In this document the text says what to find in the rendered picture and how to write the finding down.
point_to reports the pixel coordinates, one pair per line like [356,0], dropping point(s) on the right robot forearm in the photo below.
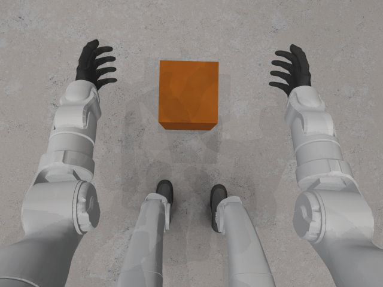
[320,163]

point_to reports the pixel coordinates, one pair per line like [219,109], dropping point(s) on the right robot hand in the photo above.
[299,70]

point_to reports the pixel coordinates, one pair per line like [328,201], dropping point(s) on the left robot hand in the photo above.
[88,64]

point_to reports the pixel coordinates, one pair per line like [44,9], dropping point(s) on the right robot thigh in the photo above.
[247,263]

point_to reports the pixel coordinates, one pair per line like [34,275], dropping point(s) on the carton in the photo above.
[188,95]

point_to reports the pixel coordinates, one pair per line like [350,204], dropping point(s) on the robot left upper arm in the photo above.
[56,216]

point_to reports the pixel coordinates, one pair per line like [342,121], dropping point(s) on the robot right foot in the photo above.
[218,193]

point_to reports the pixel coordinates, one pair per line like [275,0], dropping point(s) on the left robot forearm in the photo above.
[72,138]

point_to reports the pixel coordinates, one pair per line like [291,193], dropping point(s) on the robot right upper arm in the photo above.
[339,226]

